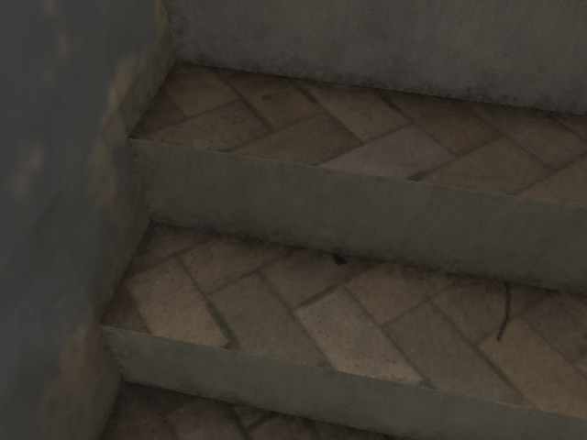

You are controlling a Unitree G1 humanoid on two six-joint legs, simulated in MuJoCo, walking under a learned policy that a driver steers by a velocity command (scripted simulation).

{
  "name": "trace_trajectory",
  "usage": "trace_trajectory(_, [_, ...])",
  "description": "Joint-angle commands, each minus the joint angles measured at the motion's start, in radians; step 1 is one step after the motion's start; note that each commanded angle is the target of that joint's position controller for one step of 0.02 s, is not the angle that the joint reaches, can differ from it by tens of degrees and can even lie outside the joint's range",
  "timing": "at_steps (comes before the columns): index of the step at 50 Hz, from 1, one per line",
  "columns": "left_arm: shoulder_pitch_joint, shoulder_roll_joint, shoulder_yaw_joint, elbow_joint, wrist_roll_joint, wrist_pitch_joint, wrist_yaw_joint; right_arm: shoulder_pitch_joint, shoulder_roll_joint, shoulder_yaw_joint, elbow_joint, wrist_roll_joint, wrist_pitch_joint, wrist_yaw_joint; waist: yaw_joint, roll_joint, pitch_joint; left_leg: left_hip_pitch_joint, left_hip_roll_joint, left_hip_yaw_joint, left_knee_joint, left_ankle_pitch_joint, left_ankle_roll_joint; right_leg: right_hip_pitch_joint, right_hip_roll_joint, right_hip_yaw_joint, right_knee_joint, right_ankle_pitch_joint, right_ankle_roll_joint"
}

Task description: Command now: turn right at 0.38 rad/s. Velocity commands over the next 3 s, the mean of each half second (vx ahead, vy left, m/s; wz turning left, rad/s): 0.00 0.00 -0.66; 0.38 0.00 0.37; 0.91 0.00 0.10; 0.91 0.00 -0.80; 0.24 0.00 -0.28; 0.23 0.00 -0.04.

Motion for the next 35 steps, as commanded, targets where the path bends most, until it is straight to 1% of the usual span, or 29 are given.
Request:
trace_trajectory(1, [-0.155, 0.069, 0.016, -0.145, 0.018, -0.022, 0.006, -0.008, -0.213, -0.072, -0.079, 0.004, -0.011, -0.055, -0.067, 0.089, -0.045, 0.14, 0.327, -0.178, -0.199, 0.598, 0.22, -0.101, -0.008, 0.017, -0.064, 0.038, -0.005])
trace_trajectory(2, [-0.147, 0.052, 0.009, -0.154, 0.017, -0.032, 0.001, 0.014, -0.24, -0.086, -0.069, 0.011, -0.008, -0.066, -0.075, 0.098, -0.081, 0.197, 0.351, -0.198, -0.2, 0.613, 0.23, -0.11, -0.017, 0.004, -0.093, 0.016, -0.005])
trace_trajectory(3, [-0.151, 0.046, 0.006, -0.163, 0.014, -0.033, -0.004, 0.02, -0.24, -0.091, -0.077, 0.013, -0.005, -0.074, -0.085, 0.107, -0.099, 0.219, 0.365, -0.2, -0.209, 0.599, 0.235, -0.106, -0.024, -0.001, -0.117, 0.002, -0.006])
trace_trajectory(4, [-0.135, 0.032, 0.001, -0.172, 0.013, -0.027, -0.007, -0.013, -0.226, -0.088, -0.094, 0.018, -0.008, -0.072, -0.074, 0.136, -0.105, 0.192, 0.357, -0.181, -0.206, 0.614, 0.24, -0.061, -0.014, -0.016, -0.157, -0.005, -0.012])
trace_trajectory(5, [-0.121, 0.032, 0.001, -0.175, 0.015, -0.019, -0.008, -0.034, -0.224, -0.089, -0.098, 0.023, -0.01, -0.07, -0.067, 0.155, -0.108, 0.17, 0.354, -0.154, -0.215, 0.6, 0.233, -0.025, -0.01, -0.029, -0.192, 0.005, -0.021])
trace_trajectory(6, [-0.095, 0.029, 0.0, -0.178, 0.014, -0.015, -0.01, -0.051, -0.229, -0.094, -0.099, 0.039, -0.009, -0.071, -0.054, 0.184, -0.109, 0.153, 0.36, -0.144, -0.227, 0.566, 0.226, 0.007, -0.017, -0.03, -0.235, 0.031, -0.034])
trace_trajectory(7, [-0.08, 0.032, 0.005, -0.178, 0.012, -0.009, -0.01, -0.059, -0.237, -0.102, -0.096, 0.045, -0.009, -0.066, -0.053, 0.199, -0.103, 0.139, 0.359, -0.117, -0.227, 0.544, 0.217, 0.03, -0.014, -0.048, -0.262, 0.059, -0.044])
trace_trajectory(10, [-0.076, 0.036, 0.013, -0.192, 0.007, -0.005, -0.017, -0.055, -0.242, -0.11, -0.072, 0.048, -0.006, -0.061, -0.054, 0.173, -0.096, 0.12, 0.375, -0.075, -0.2, 0.45, 0.169, 0.093, -0.001, -0.088, -0.395, 0.1, -0.099])
trace_trajectory(11, [-0.061, 0.03, 0.016, -0.188, 0.005, -0.005, -0.019, -0.061, -0.242, -0.112, -0.062, 0.053, -0.003, -0.058, -0.043, 0.163, -0.095, 0.109, 0.37, -0.048, -0.171, 0.401, 0.14, 0.131, 0.013, -0.111, -0.478, 0.147, -0.122])
trace_trajectory(13, [-0.017, 0.046, 0.039, -0.166, -0.002, -0.004, -0.014, -0.038, -0.215, -0.108, -0.025, 0.064, 0.004, -0.039, -0.031, 0.12, -0.07, 0.047, 0.308, 0.035, -0.061, 0.207, 0.054, 0.234, 0.083, -0.151, -0.658, 0.263, -0.176])
trace_trajectory(14, [0.015, 0.073, 0.051, -0.167, -0.005, -0.001, -0.005, -0.027, -0.189, -0.105, -0.011, 0.063, 0.011, -0.028, -0.02, 0.028, -0.038, -0.072, 0.249, 0.094, 0.099, 0.068, -0.009, 0.318, 0.061, -0.055, -0.743, 0.396, -0.221])
trace_trajectory(15, [0.069, 0.227, 0.092, -0.19, 0.017, -0.01, 0.01, -0.08, -0.126, -0.09, -0.068, 0.035, 0.016, -0.027, -0.011, -0.3, -0.017, -0.422, 0.097, 0.176, 0.522, -0.268, -0.123, 0.487, -0.199, 0.377, -0.794, 0.863, -0.354])
trace_trajectory(16, [0.113, 0.258, 0.087, -0.213, 0.065, -0.04, -0.01, -0.217, -0.136, -0.091, -0.122, 0.047, -0.003, -0.03, 0.063, -0.227, -0.115, -0.502, -0.016, -0.094, 0.803, -0.367, -0.145, 0.459, -0.328, 0.643, -0.891, 0.921, -0.539])
trace_trajectory(17, [0.071, 0.254, 0.085, -0.211, 0.076, -0.064, -0.024, -0.222, -0.171, -0.102, -0.125, 0.065, -0.012, -0.022, 0.033, -0.101, -0.091, -0.568, 0.002, -0.184, 0.858, -0.288, -0.131, 0.466, -0.31, 0.582, -0.905, 0.754, -0.525])
trace_trajectory(18, [-0.019, 0.241, 0.084, -0.225, 0.049, -0.069, -0.018, -0.207, -0.186, -0.107, -0.118, 0.06, -0.022, -0.025, -0.017, -0.066, -0.036, -0.582, 0.009, -0.205, 0.83, -0.181, -0.111, 0.429, -0.254, 0.504, -0.889, 0.685, -0.461])
trace_trajectory(19, [-0.099, 0.198, 0.071, -0.245, 0.014, -0.061, -0.009, -0.193, -0.206, -0.114, -0.103, 0.04, -0.025, -0.032, -0.051, -0.022, -0.023, -0.566, 0.02, -0.204, 0.799, -0.094, -0.107, 0.398, -0.211, 0.44, -0.868, 0.671, -0.397])
trace_trajectory(20, [-0.156, 0.164, 0.057, -0.262, 0.0, -0.052, 0.001, -0.16, -0.219, -0.119, -0.094, 0.026, -0.024, -0.036, -0.077, -0.033, -0.043, -0.507, 0.01, -0.185, 0.791, -0.024, -0.108, 0.349, -0.191, 0.385, -0.856, 0.702, -0.365])
trace_trajectory(21, [-0.173, 0.14, 0.046, -0.271, 0.004, -0.046, 0.009, -0.135, -0.208, -0.118, -0.083, 0.023, -0.023, -0.032, -0.086, -0.048, -0.073, -0.452, -0.009, -0.164, 0.812, 0.028, -0.111, 0.323, -0.165, 0.347, -0.844, 0.732, -0.345])
trace_trajectory(22, [-0.162, 0.14, 0.041, -0.273, 0.01, -0.048, 0.017, -0.122, -0.21, -0.118, -0.073, 0.025, -0.022, -0.034, -0.078, -0.05, -0.092, -0.418, -0.018, -0.167, 0.782, 0.074, -0.108, 0.319, -0.15, 0.313, -0.849, 0.744, -0.334])
trace_trajectory(23, [-0.145, 0.133, 0.037, -0.268, 0.017, -0.051, 0.021, -0.118, -0.196, -0.113, -0.069, 0.031, -0.021, -0.036, -0.071, -0.047, -0.102, -0.396, -0.026, -0.159, 0.742, 0.096, -0.11, 0.329, -0.139, 0.294, -0.842, 0.761, -0.325])
trace_trajectory(25, [-0.101, 0.121, 0.03, -0.249, 0.018, -0.052, 0.022, -0.128, -0.167, -0.1, -0.07, 0.04, -0.02, -0.041, -0.049, -0.059, -0.109, -0.39, -0.027, -0.155, 0.64, 0.105, -0.119, 0.373, -0.13, 0.284, -0.839, 0.767, -0.314])
trace_trajectory(26, [-0.104, 0.097, 0.02, -0.244, 0.023, -0.053, 0.022, -0.114, -0.158, -0.095, -0.062, 0.044, -0.018, -0.04, -0.05, -0.068, -0.119, -0.365, -0.013, -0.157, 0.577, 0.106, -0.123, 0.386, -0.128, 0.26, -0.844, 0.74, -0.306])
trace_trajectory(29, [-0.125, 0.019, -0.011, -0.219, 0.04, -0.053, 0.016, -0.082, -0.118, -0.077, -0.029, 0.049, -0.014, -0.025, -0.043, -0.1, -0.112, -0.187, 0.036, -0.136, 0.319, 0.104, -0.125, 0.316, -0.094, 0.187, -0.878, 0.542, -0.269])
trace_trajectory(30, [-0.117, 0.003, -0.018, -0.203, 0.051, -0.051, 0.008, -0.042, -0.105, -0.073, -0.005, 0.053, -0.009, -0.015, -0.036, -0.126, -0.107, -0.074, 0.03, -0.107, 0.269, 0.069, -0.127, 0.26, -0.088, 0.164, -0.891, 0.475, -0.274])
trace_trajectory(31, [-0.096, 0.016, -0.015, -0.193, 0.059, -0.051, 0.0, -0.046, -0.123, -0.077, -0.01, 0.061, -0.009, -0.006, -0.018, -0.139, -0.07, -0.033, 0.02, -0.088, 0.233, 0.018, -0.122, 0.227, -0.097, 0.181, -0.915, 0.39, -0.293])
trace_trajectory(32, [-0.017, 0.043, -0.012, -0.184, 0.073, -0.055, -0.012, 0.015, -0.132, -0.07, 0.012, 0.016, 0.031, 0.01, -0.002, -0.176, -0.025, 0.011, -0.041, -0.038, 0.147, -0.066, -0.082, 0.206, -0.092, 0.185, -0.992, 0.272, -0.288])
trace_trajectory(33, [-0.043, 0.06, -0.005, -0.187, 0.079, -0.056, -0.021, -0.005, -0.154, -0.077, -0.007, 0.019, 0.039, 0.021, -0.003, -0.201, 0.02, 0.026, -0.057, -0.03, 0.1, -0.074, -0.052, 0.186, -0.099, 0.219, -1.022, 0.088, -0.286])
trace_trajectory(34, [-0.07, 0.076, 0.0, -0.2, 0.075, -0.054, -0.025, -0.014, -0.171, -0.082, -0.022, 0.023, 0.034, 0.029, -0.01, -0.205, 0.044, 0.027, -0.075, -0.016, 0.058, -0.077, -0.023, 0.184, -0.113, 0.248, -1.039, -0.038, -0.282])
trace_trajectory(35, [-0.131, 0.147, 0.03, -0.223, 0.026, -0.065, -0.006, -0.09, -0.219, -0.1, -0.053, 0.1, -0.01, 0.005, 0.005, -0.178, 0.067, -0.071, -0.034, -0.027, 0.056, -0.052, -0.005, 0.243, -0.165, 0.325, -1.042, -0.127, -0.311])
